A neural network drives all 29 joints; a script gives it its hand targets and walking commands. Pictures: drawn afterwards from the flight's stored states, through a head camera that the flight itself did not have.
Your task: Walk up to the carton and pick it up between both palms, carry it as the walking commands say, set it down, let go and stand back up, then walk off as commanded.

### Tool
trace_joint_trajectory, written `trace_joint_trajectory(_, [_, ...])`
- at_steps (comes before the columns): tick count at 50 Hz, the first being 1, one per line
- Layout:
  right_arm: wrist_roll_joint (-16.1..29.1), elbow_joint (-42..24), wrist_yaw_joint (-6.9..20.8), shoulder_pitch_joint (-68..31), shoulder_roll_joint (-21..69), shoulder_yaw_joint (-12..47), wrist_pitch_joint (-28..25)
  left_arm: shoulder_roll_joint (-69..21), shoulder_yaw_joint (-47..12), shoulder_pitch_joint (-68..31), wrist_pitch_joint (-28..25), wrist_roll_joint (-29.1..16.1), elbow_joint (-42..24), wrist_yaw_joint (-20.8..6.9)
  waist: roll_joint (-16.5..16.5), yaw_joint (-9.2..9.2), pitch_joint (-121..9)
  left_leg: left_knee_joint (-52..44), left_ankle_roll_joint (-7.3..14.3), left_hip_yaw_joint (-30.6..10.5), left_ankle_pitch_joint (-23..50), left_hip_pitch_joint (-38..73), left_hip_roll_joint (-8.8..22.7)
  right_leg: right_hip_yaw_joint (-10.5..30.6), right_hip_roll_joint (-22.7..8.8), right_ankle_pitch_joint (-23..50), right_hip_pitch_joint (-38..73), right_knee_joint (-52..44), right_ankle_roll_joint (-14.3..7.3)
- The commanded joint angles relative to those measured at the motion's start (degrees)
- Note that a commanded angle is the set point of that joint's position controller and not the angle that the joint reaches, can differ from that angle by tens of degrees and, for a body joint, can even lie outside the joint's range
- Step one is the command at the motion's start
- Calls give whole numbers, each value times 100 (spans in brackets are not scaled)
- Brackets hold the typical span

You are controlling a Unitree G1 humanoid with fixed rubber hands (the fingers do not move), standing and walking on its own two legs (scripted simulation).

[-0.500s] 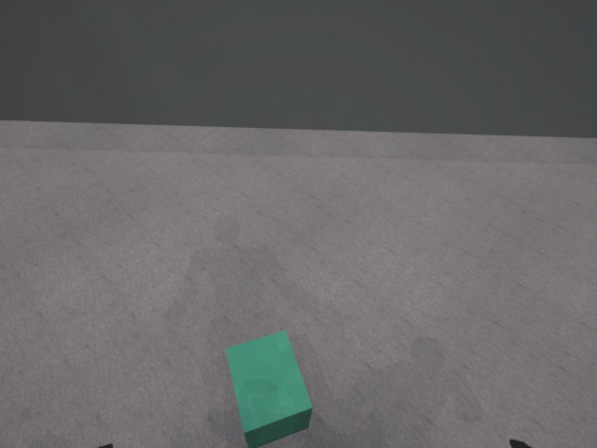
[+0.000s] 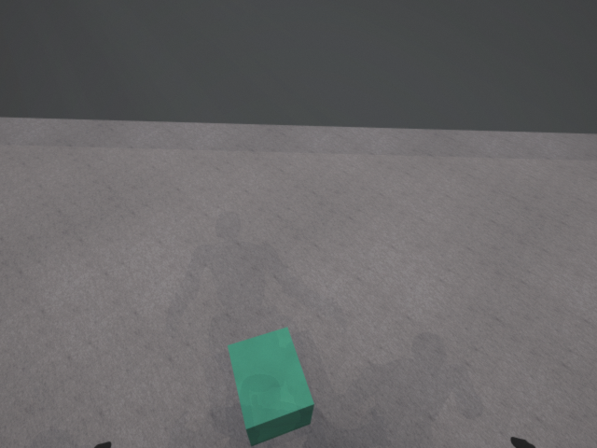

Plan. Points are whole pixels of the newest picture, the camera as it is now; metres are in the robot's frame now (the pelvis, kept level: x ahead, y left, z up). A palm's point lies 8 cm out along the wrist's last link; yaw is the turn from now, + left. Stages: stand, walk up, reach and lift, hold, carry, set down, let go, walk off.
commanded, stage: walk off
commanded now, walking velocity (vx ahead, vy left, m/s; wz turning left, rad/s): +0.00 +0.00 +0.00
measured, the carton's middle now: (269, 385) +0.42 +0.09 -0.68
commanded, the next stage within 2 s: none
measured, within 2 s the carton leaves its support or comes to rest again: neither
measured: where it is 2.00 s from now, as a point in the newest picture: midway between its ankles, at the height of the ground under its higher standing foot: outside the picture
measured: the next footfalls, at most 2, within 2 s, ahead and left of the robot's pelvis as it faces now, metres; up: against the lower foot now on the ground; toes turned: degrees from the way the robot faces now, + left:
left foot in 0.48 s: +0.02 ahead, +0.24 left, +0.00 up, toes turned +20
right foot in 0.82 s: +0.06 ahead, +0.07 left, +0.00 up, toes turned +23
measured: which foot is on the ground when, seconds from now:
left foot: down 0.00-0.18, up 0.20-0.46, down 0.48-0.82, up 0.84-1.00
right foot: down 0.00-0.48, up 0.50-0.80, down 0.82-1.00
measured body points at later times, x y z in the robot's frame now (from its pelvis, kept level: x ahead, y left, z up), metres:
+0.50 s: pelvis -0.01 +0.09 -0.04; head +0.02 +0.12 +0.41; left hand -0.01 +0.43 -0.16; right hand +0.14 -0.19 -0.15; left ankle -0.02 +0.23 -0.75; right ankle -0.03 -0.12 -0.74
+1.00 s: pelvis -0.05 +0.17 -0.01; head -0.01 +0.16 +0.44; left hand -0.18 +0.45 -0.11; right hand +0.20 -0.01 -0.15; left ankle -0.13 +0.29 -0.65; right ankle +0.02 +0.06 -0.75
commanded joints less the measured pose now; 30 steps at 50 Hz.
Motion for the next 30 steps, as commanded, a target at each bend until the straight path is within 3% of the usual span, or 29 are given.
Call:
trace_joint_trajectory(1, [3, -232, -24, -211, -1043, -174, -53, 915, 165, -144, -53, -2, -224, 21, 176, -3, -192, -238, -68, -812, 969, 346, 914, 462, -691, 795, -400, -237, -124])
trace_joint_trajectory(3, [4, -228, -23, -213, -1046, -172, -54, 919, 163, -147, -54, -2, -216, 21, 177, -2, -193, -241, -68, -813, 975, 349, 915, 457, -692, 796, -398, -239, -125])
trace_joint_trajectory(5, [82, -30, -17, 209, -702, -103, 152, 564, 76, 31, 63, 30, -257, 72, 442, 77, -105, -116, -79, -844, 1452, -4, 874, 223, -809, 743, -308, 123, -68])
trace_joint_trajectory(7, [122, -90, -25, 214, -915, -200, 299, 890, 155, 136, 134, 73, -381, 135, 321, 164, -178, 385, -41, -797, 1674, -334, 753, 238, -929, 840, -357, 484, -116])
trace_joint_trajectory(8, [117, -155, -17, 149, -943, -229, 344, 1038, 217, 232, 162, 85, -428, 167, 133, 243, -230, 740, -49, -768, 1549, -688, 662, 429, -1128, 833, -249, 510, -242])
trace_joint_trajectory(9, [90, -242, -3, 69, -888, -237, 373, 1218, 306, 416, 199, 99, -430, 201, -222, 365, -241, 1302, -115, -673, 1176, -1213, 465, 844, -1521, 843, -53, 360, -510])
trace_joint_trajectory(10, [48, -334, 6, 10, -724, -224, 397, 1384, 401, 476, 242, 128, -475, 237, -884, 502, -193, 2392, -238, -363, -320, -1794, 37, 1495, -2294, 1329, 16, -10, -1015])
trace_joint_trajectory(11, [-57, -370, 1, 20, -735, -283, 440, 1280, 421, 362, 264, 163, -562, 275, -974, 488, -72, 3960, -392, -195, -2116, -2231, 32, 1755, -2989, 2252, -206, -108, -1526])
trace_joint_trajectory(12, [-122, -339, 10, 206, -786, -341, 478, 1180, 405, 286, 257, 146, -623, 291, -406, 342, -30, 4712, -488, -444, -2197, -2270, 322, 1468, -3058, 2671, -385, -15, -1598])
trace_joint_trajectory(13, [-106, -361, 27, 370, -749, -372, 509, 1054, 385, 29, 249, 139, -708, 299, -147, 126, 49, 5014, -567, -603, -1997, -2322, 472, 1063, -2864, 2531, -481, 79, -1370])
trace_joint_trajectory(14, [-85, -435, 68, 444, -717, -374, 532, 985, 376, -206, 247, 139, -784, 294, -235, -22, 190, 4839, -640, -603, -1749, -2339, 597, 659, -2608, 2265, -575, 135, -1073])
trace_joint_trajectory(16, [-77, -594, 190, 372, -550, -343, 564, 919, 405, -172, 245, 176, -834, 262, -739, 70, 266, 4124, -825, -290, -1437, -2402, 644, 43, -2182, 2177, -319, 297, -721])
trace_joint_trajectory(19, [-54, -974, 363, 89, -281, -268, 559, 1092, 569, 146, 251, 162, -790, 203, -1126, 312, 214, 2818, -830, 156, -1449, -1828, 703, -501, -2103, 2357, -328, 647, -557])
trace_joint_trajectory(21, [-60, -1071, 396, 199, -241, -285, 552, 1235, 650, 268, 260, 107, -801, 158, -1276, 306, 35, 2230, -761, 637, -1213, -1336, 505, -756, -2130, 2665, -401, 1051, -374])
trace_joint_trajectory(22, [-83, -1033, 386, 430, -236, -316, 545, 1238, 662, 253, 259, 71, -837, 151, -1260, 186, -49, 1927, -730, 839, -894, -1040, 390, -862, -2155, 2619, -524, 1379, -246])
trace_joint_trajectory(23, [-131, -937, 368, 834, -308, -370, 510, 1152, 646, 164, 256, 34, -906, 145, -928, -86, -197, 1317, -666, 900, -270, -452, 286, -1079, -2050, 2311, -863, 2026, -73])
trace_joint_trajectory(24, [-207, -811, 328, 1372, -809, -518, 447, 858, 544, 416, 238, 33, -971, 131, 466, -409, -611, 688, -393, 246, 1240, 589, 572, -1378, -1580, 1146, -1638, 3425, 223])
trace_joint_trajectory(25, [-70, -892, 322, 1681, -1774, -649, 410, 247, 399, 225, 318, 66, -1385, 134, 2900, -506, -793, 440, 526, -2041, 4447, 1130, 2236, -1473, -420, -3575, -3368, 5141, 511])
trace_joint_trajectory(26, [54, -887, 288, 1969, -1755, -688, 370, 247, 375, -225, 464, 51, -1489, 253, 2281, -740, -1320, 147, 1123, -2305, 4440, 495, 2257, -522, -599, -3542, -2881, 5990, 413])
trace_joint_trajectory(27, [-11, -951, 201, 1499, -1462, -625, 375, 310, 368, -350, 507, -3, -1520, 265, 1560, -471, -919, 170, 1147, -2028, 3233, 202, 2130, -367, -688, -2897, -3074, 6087, 323])
trace_joint_trajectory(28, [-75, -1081, 123, 1003, -1126, -558, 428, 298, 356, -240, 467, -29, -1370, 267, 1040, -241, -488, 206, 931, -1635, 2419, -175, 1810, -353, -809, -2327, -2965, 5735, 281])
trace_joint_trajectory(29, [-82, -1178, 72, 656, -909, -519, 464, 391, 373, -110, 425, 2, -1269, 251, 944, -78, -352, 281, 738, -1346, 2170, -338, 1487, -355, -910, -1871, -2723, 5362, 290])
trace_joint_trajectory(30, [-104, -1278, 70, 420, -703, -450, 485, 402, 380, 167, 419, 18, -1107, 241, 921, 23, -359, 337, 720, -1107, 2248, -474, 1255, -523, -856, -1671, -2452, 5019, 328])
